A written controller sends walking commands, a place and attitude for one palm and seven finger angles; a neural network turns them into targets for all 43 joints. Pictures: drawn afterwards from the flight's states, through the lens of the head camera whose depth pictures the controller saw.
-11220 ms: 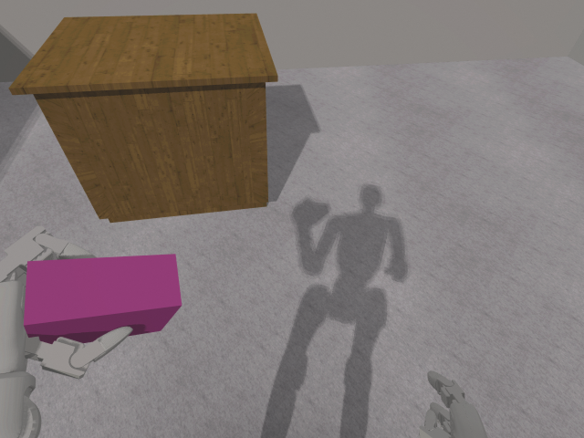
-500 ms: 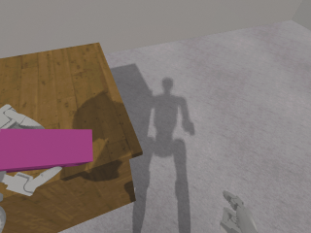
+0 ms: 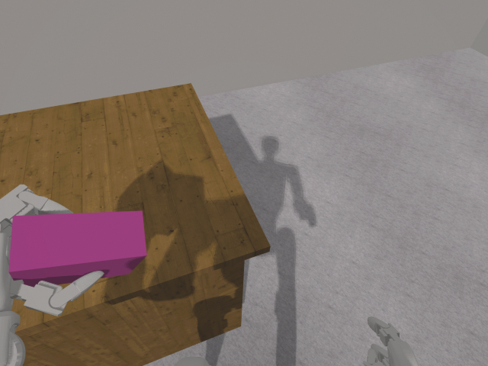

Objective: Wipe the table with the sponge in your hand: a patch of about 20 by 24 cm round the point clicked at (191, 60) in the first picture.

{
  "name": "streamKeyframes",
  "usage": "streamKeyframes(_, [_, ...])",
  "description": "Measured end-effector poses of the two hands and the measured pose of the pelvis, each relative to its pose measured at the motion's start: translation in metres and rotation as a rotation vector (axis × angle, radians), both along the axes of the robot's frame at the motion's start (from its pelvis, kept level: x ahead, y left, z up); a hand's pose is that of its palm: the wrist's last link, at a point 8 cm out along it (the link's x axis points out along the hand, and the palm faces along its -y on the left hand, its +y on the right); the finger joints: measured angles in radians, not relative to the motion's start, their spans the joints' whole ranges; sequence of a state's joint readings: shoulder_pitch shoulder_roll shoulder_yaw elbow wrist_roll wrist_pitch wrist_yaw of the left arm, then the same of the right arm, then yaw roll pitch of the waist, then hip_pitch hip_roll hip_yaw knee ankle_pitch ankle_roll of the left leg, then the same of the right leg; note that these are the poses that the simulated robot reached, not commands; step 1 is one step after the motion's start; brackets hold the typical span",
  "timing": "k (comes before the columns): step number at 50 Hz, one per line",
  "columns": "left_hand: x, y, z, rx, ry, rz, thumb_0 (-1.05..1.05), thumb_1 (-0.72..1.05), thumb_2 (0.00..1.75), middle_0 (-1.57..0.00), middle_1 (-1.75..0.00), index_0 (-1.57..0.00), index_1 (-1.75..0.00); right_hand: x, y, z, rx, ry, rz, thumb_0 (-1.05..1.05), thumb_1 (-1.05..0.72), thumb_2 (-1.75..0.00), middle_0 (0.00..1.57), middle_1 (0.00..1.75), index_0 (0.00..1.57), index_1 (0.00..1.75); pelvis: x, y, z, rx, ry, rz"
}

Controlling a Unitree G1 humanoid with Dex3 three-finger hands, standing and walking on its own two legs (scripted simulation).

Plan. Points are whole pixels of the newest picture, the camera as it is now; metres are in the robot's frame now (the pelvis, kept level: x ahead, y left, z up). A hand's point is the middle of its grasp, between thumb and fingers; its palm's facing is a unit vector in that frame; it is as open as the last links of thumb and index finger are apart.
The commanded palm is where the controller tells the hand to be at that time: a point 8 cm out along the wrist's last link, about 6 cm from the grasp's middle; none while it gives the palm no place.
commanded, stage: come to a stop and stand still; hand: left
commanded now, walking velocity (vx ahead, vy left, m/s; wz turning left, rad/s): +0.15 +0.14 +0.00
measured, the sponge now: (100, 248) +0.23 +0.21 +0.14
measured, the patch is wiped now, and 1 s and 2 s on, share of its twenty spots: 0.00 0.00 0.00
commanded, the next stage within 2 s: look again from close up in 1.56 s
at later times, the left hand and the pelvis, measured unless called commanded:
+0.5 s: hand out of the picture +0.23 +0.32 +0.16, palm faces +0.40 -0.85 -0.35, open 10.0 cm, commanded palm +0.18 +0.36 +0.18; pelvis +0.01 +0.08 +0.00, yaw +0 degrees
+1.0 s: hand (24, 228) +0.24 +0.30 +0.16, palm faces +0.25 -0.88 -0.40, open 10.0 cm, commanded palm +0.18 +0.35 +0.18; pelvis +0.01 +0.08 +0.01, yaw -2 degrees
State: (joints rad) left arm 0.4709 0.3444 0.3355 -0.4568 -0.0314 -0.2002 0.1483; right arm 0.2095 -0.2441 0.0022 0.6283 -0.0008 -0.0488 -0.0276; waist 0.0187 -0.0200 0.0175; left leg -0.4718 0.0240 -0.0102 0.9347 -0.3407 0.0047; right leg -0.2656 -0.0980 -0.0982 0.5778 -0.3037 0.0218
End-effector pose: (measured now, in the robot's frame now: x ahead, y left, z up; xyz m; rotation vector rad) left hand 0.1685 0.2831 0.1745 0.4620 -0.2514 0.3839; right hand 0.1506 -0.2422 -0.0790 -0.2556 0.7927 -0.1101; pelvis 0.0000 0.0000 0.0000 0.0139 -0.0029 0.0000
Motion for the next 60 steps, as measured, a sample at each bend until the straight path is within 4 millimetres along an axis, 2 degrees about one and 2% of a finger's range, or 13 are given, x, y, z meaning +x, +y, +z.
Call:
streamKeyframes(7, [0.014,0.037,0.004,0.034,-0.093,-0.074,-0.01,-0.49,1.01,-0.76,-1.34,-0.75,-1.34,-0.001,0.033,-0.002,-0.053,-0.056,-0.084,0.01,-0.90,-0.90,0.20,0.29,0.20,0.30,0.001,0.046,-0.015,0.010,-0.025,0.003])
streamKeyframes(11, [0.019,0.056,0.017,0.084,-0.107,-0.062,-0.01,-0.49,1.01,-0.76,-1.34,-0.75,-1.34,-0.003,0.069,-0.002,0.022,-0.052,-0.070,0.01,-0.91,-0.90,0.20,0.29,0.20,0.30,0.001,0.053,-0.008,0.002,-0.014,0.015])
streamKeyframes(14, [0.015,0.061,0.023,0.098,-0.107,-0.049,-0.01,-0.49,1.01,-0.76,-1.34,-0.75,-1.34,-0.002,0.091,-0.006,0.080,-0.053,-0.025,0.01,-0.90,-0.90,0.20,0.29,0.20,0.30,0.004,0.057,-0.007,-0.003,-0.003,0.010])
streamKeyframes(19, [0.010,0.067,0.015,0.019,-0.039,-0.034,-0.01,-0.49,1.01,-0.76,-1.34,-0.75,-1.34,0.002,0.111,-0.008,0.111,-0.030,0.015,0.01,-0.90,-0.90,0.20,0.30,0.20,0.30,0.010,0.069,0.000,-0.033,0.004,0.004])
streamKeyframes(23, [0.016,0.077,0.003,-0.043,0.007,-0.018,-0.01,-0.49,1.01,-0.76,-1.34,-0.75,-1.34,0.009,0.113,-0.002,0.079,-0.033,0.009,0.01,-0.90,-0.90,0.21,0.30,0.21,0.30,0.014,0.078,0.003,-0.023,-0.003,-0.003])
streamKeyframes(27, [0.025,0.081,0.004,-0.044,0.014,-0.012,-0.01,-0.49,1.01,-0.76,-1.34,-0.75,-1.34,0.021,0.110,0.010,0.054,-0.073,0.003,0.01,-0.90,-0.90,0.20,0.30,0.21,0.30,0.015,0.078,0.006,-0.016,0.000,-0.003])
streamKeyframes(36, [0.029,0.065,0.010,-0.039,0.017,-0.040,-0.01,-0.49,1.01,-0.76,-1.34,-0.75,-1.34,0.041,0.087,0.027,0.026,-0.131,-0.006,0.01,-0.90,-0.90,0.20,0.30,0.20,0.30,0.020,0.068,0.010,-0.033,0.017,-0.006])
streamKeyframes(39, [0.043,0.083,0.027,0.124,-0.028,-0.049,-0.01,-0.49,1.01,-0.76,-1.34,-0.76,-1.34,0.039,0.080,0.024,-0.008,-0.112,0.038,0.01,-0.90,-0.90,0.20,0.29,0.20,0.30,0.014,0.063,0.009,-0.034,0.023,-0.003])
streamKeyframes(42, [0.051,0.098,0.026,0.084,-0.038,0.008,-0.01,-0.49,1.01,-0.76,-1.34,-0.75,-1.34,0.034,0.073,0.023,0.009,-0.114,0.030,0.01,-0.90,-0.90,0.20,0.29,0.20,0.30,0.009,0.066,0.008,-0.028,0.018,-0.023])
streamKeyframes(46, [0.045,0.077,0.013,0.027,0.006,-0.058,-0.01,-0.49,1.01,-0.76,-1.34,-0.75,-1.34,0.022,0.069,0.023,0.017,-0.136,-0.018,0.01,-0.90,-0.90,0.20,0.29,0.20,0.30,0.008,0.074,0.008,-0.023,0.011,-0.038])
streamKeyframes(49, [0.037,0.062,0.001,-0.005,0.053,-0.144,-0.01,-0.49,1.01,-0.76,-1.34,-0.75,-1.34,0.013,0.072,0.023,0.002,-0.122,-0.045,0.01,-0.90,-0.90,0.20,0.29,0.20,0.30,0.010,0.079,0.008,-0.024,0.010,-0.035])
streamKeyframes(51, [0.034,0.063,-0.004,-0.007,0.070,-0.166,-0.01,-0.49,1.01,-0.76,-1.34,-0.75,-1.34,0.008,0.076,0.022,-0.009,-0.101,-0.054,0.01,-0.90,-0.90,0.20,0.29,0.20,0.30,0.011,0.082,0.008,-0.025,0.009,-0.031])
streamKeyframes(60, [0.034,0.108,0.006,0.003,-0.016,-0.047,-0.01,-0.49,1.01,-0.76,-1.34,-0.75,-1.34,0.012,0.111,0.021,0.001,-0.074,-0.001,0.02,-0.90,-0.90,0.20,0.29,0.20,0.30,0.014,0.096,0.009,-0.032,-0.002,-0.016])
